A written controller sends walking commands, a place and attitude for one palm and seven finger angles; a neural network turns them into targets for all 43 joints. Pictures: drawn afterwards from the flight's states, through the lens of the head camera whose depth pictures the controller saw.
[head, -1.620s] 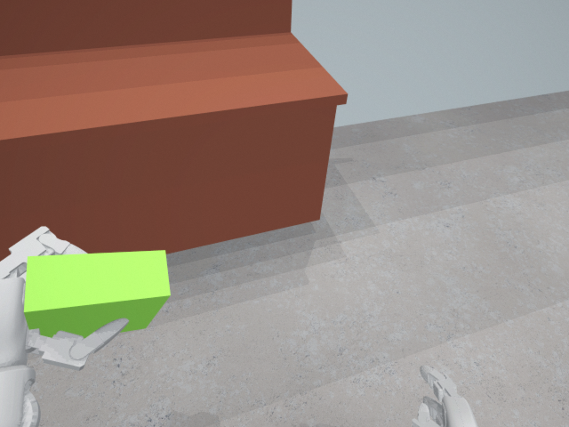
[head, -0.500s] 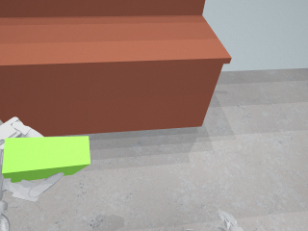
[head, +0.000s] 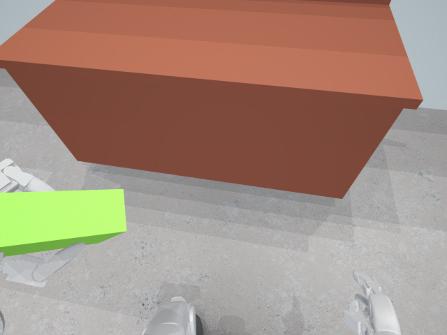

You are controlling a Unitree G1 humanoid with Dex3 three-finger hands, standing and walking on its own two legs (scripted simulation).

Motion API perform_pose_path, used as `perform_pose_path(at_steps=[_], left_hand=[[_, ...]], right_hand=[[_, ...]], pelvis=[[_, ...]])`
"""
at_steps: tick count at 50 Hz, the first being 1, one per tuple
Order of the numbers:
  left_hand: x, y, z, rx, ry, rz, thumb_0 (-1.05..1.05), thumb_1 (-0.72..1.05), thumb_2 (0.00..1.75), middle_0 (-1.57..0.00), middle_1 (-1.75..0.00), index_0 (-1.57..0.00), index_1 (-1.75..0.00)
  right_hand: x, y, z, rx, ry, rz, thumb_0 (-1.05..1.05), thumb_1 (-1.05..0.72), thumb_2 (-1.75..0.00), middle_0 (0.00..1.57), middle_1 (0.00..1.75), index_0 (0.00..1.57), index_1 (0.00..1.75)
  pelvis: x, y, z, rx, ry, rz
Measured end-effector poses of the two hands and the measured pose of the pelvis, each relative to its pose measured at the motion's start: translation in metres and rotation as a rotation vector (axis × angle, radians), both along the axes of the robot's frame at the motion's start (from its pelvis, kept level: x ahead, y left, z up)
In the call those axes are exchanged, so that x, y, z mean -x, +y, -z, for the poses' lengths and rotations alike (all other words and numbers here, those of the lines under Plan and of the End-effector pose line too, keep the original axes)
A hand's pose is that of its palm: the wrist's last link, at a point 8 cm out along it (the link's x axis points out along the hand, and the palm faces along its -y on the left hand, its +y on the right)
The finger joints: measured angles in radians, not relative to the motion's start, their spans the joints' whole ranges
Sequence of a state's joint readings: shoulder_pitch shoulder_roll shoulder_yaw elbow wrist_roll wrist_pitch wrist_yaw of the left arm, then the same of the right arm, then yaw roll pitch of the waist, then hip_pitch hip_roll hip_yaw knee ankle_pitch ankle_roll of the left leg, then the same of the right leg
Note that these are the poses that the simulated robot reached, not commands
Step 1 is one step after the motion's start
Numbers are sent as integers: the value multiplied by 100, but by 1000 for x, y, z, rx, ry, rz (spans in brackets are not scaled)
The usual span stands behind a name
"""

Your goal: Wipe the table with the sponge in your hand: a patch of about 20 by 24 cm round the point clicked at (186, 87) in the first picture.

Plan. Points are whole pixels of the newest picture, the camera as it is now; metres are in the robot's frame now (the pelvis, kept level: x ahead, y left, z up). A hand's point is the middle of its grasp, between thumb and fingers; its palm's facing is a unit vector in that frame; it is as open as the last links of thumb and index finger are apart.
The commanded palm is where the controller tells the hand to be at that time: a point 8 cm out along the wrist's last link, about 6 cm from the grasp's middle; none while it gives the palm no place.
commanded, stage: walk to a spot facing it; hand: left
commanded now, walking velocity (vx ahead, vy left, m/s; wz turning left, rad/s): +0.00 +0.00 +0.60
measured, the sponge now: (76, 222) +0.23 +0.20 +0.16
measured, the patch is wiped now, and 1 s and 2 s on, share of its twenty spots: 0.00 0.00 0.00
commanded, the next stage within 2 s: none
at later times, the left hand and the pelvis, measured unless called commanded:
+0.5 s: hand (13, 240) +0.20 +0.24 +0.18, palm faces +0.61 -0.63 -0.48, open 9.5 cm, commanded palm +0.15 +0.26 +0.17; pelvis +0.07 -0.05 +0.00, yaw +16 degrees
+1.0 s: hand out of the picture +0.06 +0.21 +0.17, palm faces +0.82 -0.44 -0.36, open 9.4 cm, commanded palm +0.00 +0.21 +0.17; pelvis +0.02 -0.11 -0.02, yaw +33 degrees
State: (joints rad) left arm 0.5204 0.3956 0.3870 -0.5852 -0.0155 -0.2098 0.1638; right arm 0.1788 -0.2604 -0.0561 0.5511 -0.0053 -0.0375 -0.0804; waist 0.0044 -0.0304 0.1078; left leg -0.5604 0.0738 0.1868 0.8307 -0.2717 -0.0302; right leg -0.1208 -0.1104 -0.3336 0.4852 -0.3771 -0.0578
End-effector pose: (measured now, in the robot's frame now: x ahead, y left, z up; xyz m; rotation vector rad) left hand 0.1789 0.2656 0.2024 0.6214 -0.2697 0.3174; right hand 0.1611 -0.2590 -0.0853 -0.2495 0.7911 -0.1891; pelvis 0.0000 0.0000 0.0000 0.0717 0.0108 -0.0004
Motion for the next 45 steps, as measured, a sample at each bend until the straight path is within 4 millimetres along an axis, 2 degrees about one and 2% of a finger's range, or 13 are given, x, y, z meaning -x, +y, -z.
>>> perform_pose_path(at_steps=[3, 6, 10, 12, 16, 21, 26, 29, 32, 35, 38, 42, 45], left_hand=[[-9, 11, 2, 5, -29, -42, -1, -43, 100, -81, -136, -81, -136], [-23, 23, 13, 34, -64, -55, -1, -43, 100, -81, -136, -81, -136], [-44, 31, 22, 73, -80, -53, -1, -43, 100, -81, -136, -81, -136], [-45, 31, 19, 82, -82, -56, -1, -43, 100, -81, -136, -81, -136], [-23, 22, 3, 64, -86, -62, -1, -43, 100, -81, -136, -81, -136], [14, 10, -10, 27, -58, -168, -1, -43, 100, -81, -136, -81, -136], [35, -2, 6, 57, -28, -358, -1, -43, 100, -81, -136, -81, -136], [38, -20, 23, 109, -13, -428, -1, -43, 100, -81, -136, -81, -136], [41, -38, 31, 169, 16, -451, -1, -44, 100, -81, -136, -81, -136], [49, -53, 30, 164, 47, -442, -1, -44, 100, -81, -136, -81, -136], [64, -60, 19, 115, 42, -438, -1, -44, 100, -81, -136, -81, -136], [95, -59, 4, 60, -18, -486, -1, -44, 100, -81, -136, -81, -136], [125, -54, 3, 55, -74, -547, -1, -44, 100, -81, -136, -81, -136]], right_hand=[[-24, 15, 3, -17, -8, -19, 1, -91, -90, 20, 30, 20, 30], [-48, 32, 11, -30, -52, -22, 1, -91, -90, 20, 30, 20, 30], [-67, 63, 10, -99, -50, -92, 1, -91, -90, 20, 30, 20, 30], [-73, 73, 4, -119, -40, -138, 1, -91, -90, 20, 30, 20, 30], [-82, 78, -8, -127, -36, -205, 1, -90, -90, 20, 30, 21, 30], [-99, 64, -8, -109, -18, -289, 1, -90, -90, 20, 30, 21, 30], [-125, 39, 7, -103, -29, -360, 1, -90, -90, 20, 30, 21, 30], [-141, 24, 19, -106, -45, -395, 1, -90, -90, 20, 30, 21, 30], [-151, 12, 18, -90, -41, -415, 1, -90, -90, 20, 30, 20, 30], [-155, 4, 9, -80, -52, -410, 1, -91, -90, 20, 30, 20, 30], [-157, 0, -1, -63, -70, -417, 1, -91, -90, 20, 30, 20, 30], [-156, 2, -9, -28, -80, -465, 1, -91, -90, 20, 30, 20, 30], [-150, 9, -11, 2, -75, -520, 1, -91, -90, 20, 30, 20, 30]], pelvis=[[-20, 4, 6, -6, 4, -13], [-40, 13, 20, 24, -8, -12], [-46, 6, 18, 41, -41, -89], [-49, 1, 13, 64, -41, -122], [-57, -10, 3, 101, -25, -165], [-70, -28, -2, 128, -10, -235], [-75, -57, 5, 102, -13, -294], [-73, -75, 13, 87, -31, -331], [-70, -87, 9, 54, -42, -382], [-69, -97, 4, 27, -41, -415], [-65, -106, 1, 19, -34, -452], [-56, -112, 1, 29, -20, -497], [-45, -112, 4, 40, -13, -532]])
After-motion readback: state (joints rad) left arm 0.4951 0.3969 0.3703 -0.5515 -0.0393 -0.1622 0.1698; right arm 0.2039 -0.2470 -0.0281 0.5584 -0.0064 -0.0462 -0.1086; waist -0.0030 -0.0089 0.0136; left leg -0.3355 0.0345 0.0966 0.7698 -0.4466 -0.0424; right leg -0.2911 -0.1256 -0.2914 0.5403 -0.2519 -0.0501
